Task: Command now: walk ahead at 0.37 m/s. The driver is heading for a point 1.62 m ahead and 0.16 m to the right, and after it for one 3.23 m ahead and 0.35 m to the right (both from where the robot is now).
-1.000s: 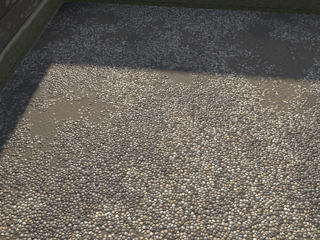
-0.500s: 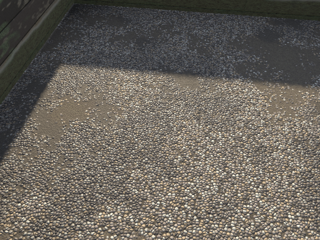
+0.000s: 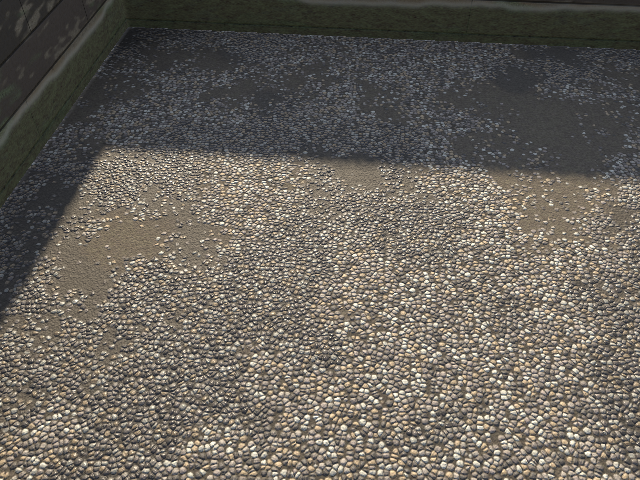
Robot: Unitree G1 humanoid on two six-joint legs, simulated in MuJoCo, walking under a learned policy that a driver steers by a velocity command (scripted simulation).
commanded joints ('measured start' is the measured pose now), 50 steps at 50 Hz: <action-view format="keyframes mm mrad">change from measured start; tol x32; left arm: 1 -51 90 31 -93 2 -8 2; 50 -146 49 34 -157 12 -21 -7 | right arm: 1 -54 -69 -20 -91 -2 -14 -1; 50 -180 -53 -11 -201 4 -18 18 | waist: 1 0 -23 6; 50 -7 1 25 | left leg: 1 -80 35 -8 -11 224 46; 50 -95 48 -40 25 286 62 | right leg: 1 25 -96 90 -16 289 -35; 50 -38 -80 79 76 245 16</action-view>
